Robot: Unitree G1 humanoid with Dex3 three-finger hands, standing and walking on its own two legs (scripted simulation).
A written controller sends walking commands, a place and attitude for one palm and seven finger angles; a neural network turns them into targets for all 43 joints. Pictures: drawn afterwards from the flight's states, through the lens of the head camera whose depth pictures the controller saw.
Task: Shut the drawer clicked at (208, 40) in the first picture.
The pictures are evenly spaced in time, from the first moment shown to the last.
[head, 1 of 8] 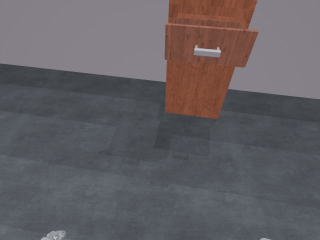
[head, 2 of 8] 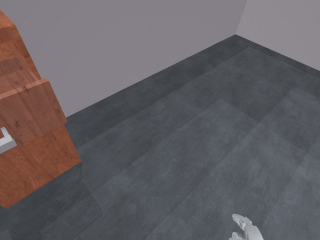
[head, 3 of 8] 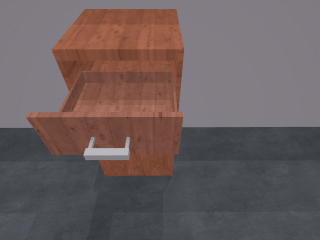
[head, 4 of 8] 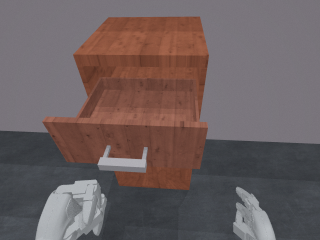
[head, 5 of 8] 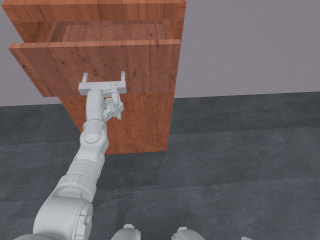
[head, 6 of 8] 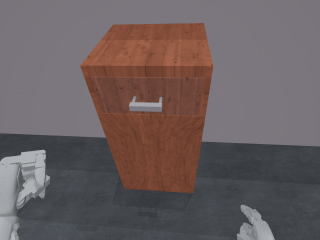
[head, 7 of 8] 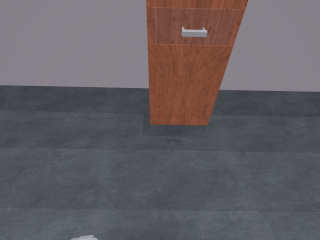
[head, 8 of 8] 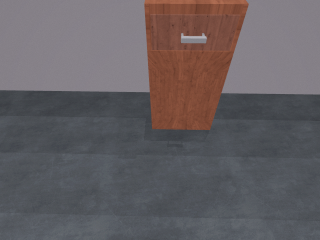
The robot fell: no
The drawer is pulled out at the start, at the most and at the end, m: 0.29 0.29 0.00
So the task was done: yes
